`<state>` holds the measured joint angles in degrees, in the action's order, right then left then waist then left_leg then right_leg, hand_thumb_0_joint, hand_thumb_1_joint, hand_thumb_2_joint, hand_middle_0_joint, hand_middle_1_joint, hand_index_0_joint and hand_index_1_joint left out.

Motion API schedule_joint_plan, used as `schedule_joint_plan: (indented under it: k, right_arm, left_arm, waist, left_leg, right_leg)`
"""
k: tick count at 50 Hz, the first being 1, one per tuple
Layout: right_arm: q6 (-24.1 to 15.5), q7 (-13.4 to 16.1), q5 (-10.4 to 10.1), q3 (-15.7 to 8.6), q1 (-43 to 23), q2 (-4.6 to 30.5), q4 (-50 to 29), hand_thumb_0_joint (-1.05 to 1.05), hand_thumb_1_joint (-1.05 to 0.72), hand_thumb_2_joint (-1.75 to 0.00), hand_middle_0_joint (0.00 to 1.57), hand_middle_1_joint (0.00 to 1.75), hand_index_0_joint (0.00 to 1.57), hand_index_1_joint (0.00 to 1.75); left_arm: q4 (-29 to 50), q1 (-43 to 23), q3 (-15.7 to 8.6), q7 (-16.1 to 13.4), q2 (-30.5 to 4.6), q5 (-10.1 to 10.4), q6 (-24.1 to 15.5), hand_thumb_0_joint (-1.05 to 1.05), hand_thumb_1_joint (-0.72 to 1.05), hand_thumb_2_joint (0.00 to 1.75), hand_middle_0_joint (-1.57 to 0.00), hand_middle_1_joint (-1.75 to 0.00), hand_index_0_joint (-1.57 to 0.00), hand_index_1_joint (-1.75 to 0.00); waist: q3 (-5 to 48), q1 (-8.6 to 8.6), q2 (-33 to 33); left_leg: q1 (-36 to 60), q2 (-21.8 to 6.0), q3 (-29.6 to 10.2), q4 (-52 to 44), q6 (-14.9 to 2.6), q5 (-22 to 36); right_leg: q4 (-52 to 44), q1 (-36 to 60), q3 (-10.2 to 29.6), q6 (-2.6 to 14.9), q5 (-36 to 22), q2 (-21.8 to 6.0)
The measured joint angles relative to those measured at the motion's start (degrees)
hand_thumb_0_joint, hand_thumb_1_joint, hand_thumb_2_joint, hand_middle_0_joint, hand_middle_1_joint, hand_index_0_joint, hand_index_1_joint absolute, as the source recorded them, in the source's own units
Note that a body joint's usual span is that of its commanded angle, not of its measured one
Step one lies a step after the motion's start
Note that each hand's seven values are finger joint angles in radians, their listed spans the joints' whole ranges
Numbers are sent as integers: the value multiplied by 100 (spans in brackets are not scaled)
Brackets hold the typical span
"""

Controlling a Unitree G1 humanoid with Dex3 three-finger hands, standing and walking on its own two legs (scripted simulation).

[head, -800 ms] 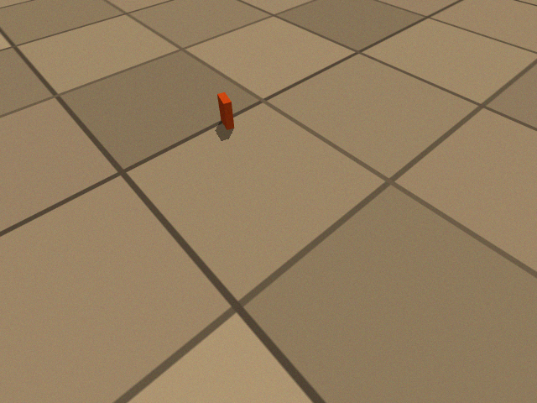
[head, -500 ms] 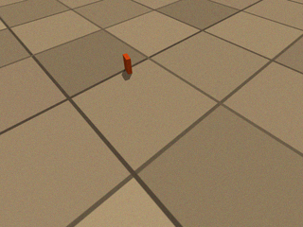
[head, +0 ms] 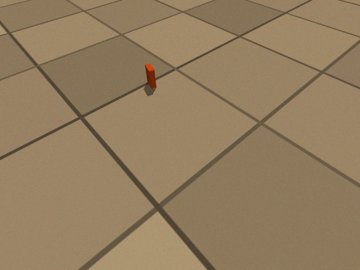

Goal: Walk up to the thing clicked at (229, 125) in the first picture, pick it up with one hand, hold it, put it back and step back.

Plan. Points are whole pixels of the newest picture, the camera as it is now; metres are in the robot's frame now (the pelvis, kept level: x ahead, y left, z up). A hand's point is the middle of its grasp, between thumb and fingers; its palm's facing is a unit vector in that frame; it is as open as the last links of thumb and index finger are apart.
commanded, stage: stand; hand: left
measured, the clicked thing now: (150, 76) +1.75 +0.28 -0.69
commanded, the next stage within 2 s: walk up in 0.32 s
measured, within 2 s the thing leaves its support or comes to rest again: neither
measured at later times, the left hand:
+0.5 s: hand out of the picture +0.08 +0.28 -0.15, palm faces +0.04 -0.93 -0.36, open 7.4 cm
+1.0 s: hand (56, 212) +0.31 +0.38 -0.15, palm faces -0.05 -0.95 -0.31, open 7.4 cm
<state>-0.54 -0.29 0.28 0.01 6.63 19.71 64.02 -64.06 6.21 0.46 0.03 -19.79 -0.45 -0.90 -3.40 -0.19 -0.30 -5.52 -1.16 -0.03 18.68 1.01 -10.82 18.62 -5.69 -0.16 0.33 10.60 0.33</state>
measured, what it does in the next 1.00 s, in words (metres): walks ahead: left foot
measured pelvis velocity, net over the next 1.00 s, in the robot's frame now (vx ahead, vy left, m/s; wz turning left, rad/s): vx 0.24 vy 0.10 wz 0.02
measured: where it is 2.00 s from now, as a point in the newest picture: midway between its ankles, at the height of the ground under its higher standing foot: (172, 172)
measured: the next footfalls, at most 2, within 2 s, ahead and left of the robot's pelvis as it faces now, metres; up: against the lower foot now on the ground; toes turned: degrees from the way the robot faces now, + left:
left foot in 0.70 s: +0.22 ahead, +0.21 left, +0.00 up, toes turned +8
right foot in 1.18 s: +0.55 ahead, -0.03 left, +0.00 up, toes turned -4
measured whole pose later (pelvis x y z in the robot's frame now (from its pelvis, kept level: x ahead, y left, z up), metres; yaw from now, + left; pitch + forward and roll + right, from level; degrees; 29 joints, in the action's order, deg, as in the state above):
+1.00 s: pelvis +0.24 +0.10 -0.01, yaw +1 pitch -3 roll +1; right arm -5.6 -3.6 0.3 -3.7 19.2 21.5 54.4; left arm -55.0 12.7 -2.7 5.5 -25.7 -0.6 -2.3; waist -2.7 -1.5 4.2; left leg -1.3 0.2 7.5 20.6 -1.4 -16.6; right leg 50.7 -31.5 2.5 -0.4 10.6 -4.8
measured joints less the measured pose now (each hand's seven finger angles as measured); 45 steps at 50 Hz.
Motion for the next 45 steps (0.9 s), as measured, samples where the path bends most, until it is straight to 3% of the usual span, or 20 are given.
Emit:
schedule_joint_plan:
  k: [16, 20, 21, 23, 24, 27, 33, 35, 36, 37, 39, 42, 45]
  right_arm:
    - [-4, 6, 6, 6, 19, 16, 2, 0, -90, -89, 20, 30, 20, 30]
    - [-67, -248, 109, -242, 291, 90, -226, 0, -90, -89, 20, 30, 20, 30]
    - [-67, -289, 123, -290, 361, 154, -275, 0, -90, -89, 20, 30, 20, 30]
    - [-42, -304, 149, -387, 433, 268, -303, 0, -90, -89, 20, 30, 20, 30]
    - [-33, -298, 152, -416, 447, 320, -299, 0, -90, -89, 20, 30, 20, 30]
    - [-51, -358, 147, -499, 452, 500, -321, 1, -90, -89, 20, 30, 20, 30]
    - [-137, -535, 141, -597, 434, 586, -626, 1, -91, -89, 20, 30, 20, 30]
    - [-207, -537, 141, -618, 465, 588, -737, 1, -91, -89, 20, 30, 20, 30]
    - [-261, -511, 149, -639, 436, 550, -773, 1, -90, -89, 20, 30, 20, 30]
    - [-323, -472, 171, -649, 396, 499, -833, 0, -90, -89, 20, 30, 20, 30]
    - [-423, -409, 137, -621, 432, 410, -969, 0, -90, -89, 20, 30, 20, 30]
    - [-412, -371, 61, -517, 652, 295, -990, 0, -90, -89, 20, 30, 20, 30]
    - [-431, -342, 19, -424, 898, 231, -965, 0, -90, -89, 20, 30, 20, 30]
  left_arm:
    - [13, 11, 10, 5, -5, 4, 5, 1, 91, 90, -20, -30, -20, -30]
    - [229, 243, -228, 269, -89, -125, -77, 1, 90, 90, -20, -30, -20, -30]
    - [287, 310, -274, 307, -115, -141, -118, 1, 90, 90, -20, -30, -20, -30]
    - [401, 396, -347, 337, -176, -173, -233, 1, 90, 90, -20, -30, -20, -30]
    - [466, 443, -378, 338, -211, -186, -281, 0, 90, 90, -20, -30, -20, -30]
    - [561, 668, -445, 329, -274, -196, -318, 0, 90, 90, -20, -30, -20, -30]
    - [521, 1088, -511, 370, -679, -179, -177, 1, 90, 90, -20, -30, -20, -30]
    - [522, 1145, -519, 387, -794, -158, -146, 1, 90, 90, -20, -30, -20, -30]
    - [518, 1146, -525, 382, -850, -159, -127, 1, 90, 90, -20, -30, -20, -30]
    - [511, 1138, -528, 357, -871, -160, -100, 1, 90, 90, -20, -30, -20, -30]
    - [497, 1103, -457, 303, -796, -134, -38, 1, 91, 90, -20, -30, -20, -30]
    - [564, 962, -308, 334, -654, -40, -81, 1, 91, 90, -20, -30, -20, -30]
    - [730, 834, -278, 434, -582, 31, -180, 1, 91, 90, -20, -30, -20, -30]
  waist:
    - [6, 14, -22]
    - [240, 9, -24]
    - [303, 7, -69]
    - [314, 31, -106]
    - [278, 87, -92]
    - [181, 244, -185]
    - [205, 329, -37]
    - [228, 311, 54]
    - [182, 298, 208]
    - [116, 285, 364]
    - [98, 147, 417]
    - [154, -13, 395]
    - [153, -59, 438]
  left_leg:
    - [17, 0, -2, -30, 7, 5]
    - [-365, 38, -58, 757, -286, -1255]
    - [-487, 17, -87, 978, -335, -1452]
    - [-860, 23, -69, 1747, -318, -1525]
    - [-1052, 55, -66, 2114, -297, -1540]
    - [-1502, -47, -79, 2600, -237, -1500]
    - [-1849, -418, 35, 1926, -103, -684]
    - [-1682, -440, 133, 1533, -71, -160]
    - [-1638, -335, 241, 1624, -61, 33]
    - [-1605, -235, 391, 1827, -86, -137]
    - [-1482, -187, 499, 1990, -140, -473]
    - [-962, -138, 541, 1467, -208, -496]
    - [-380, -24, 647, 833, -236, -427]
  right_leg:
    - [4, 2, -2, 7, 14, -1]
    - [747, -346, -38, 187, 1205, -2]
    - [821, -391, -70, 226, 1288, 22]
    - [680, -323, -168, 244, 797, -2]
    - [563, -236, -188, 232, 497, -44]
    - [228, 167, -236, 158, 513, -72]
    - [138, 704, -288, -49, 915, -239]
    - [523, 709, -300, -85, 1298, -340]
    - [999, 589, -230, 1, 1566, -498]
    - [1783, 315, -26, 129, 1784, -604]
    - [3428, -404, 407, 263, 1914, -304]
    - [4496, -1318, 430, 299, 1360, -42]
    - [4238, -1978, 339, 161, 687, -202]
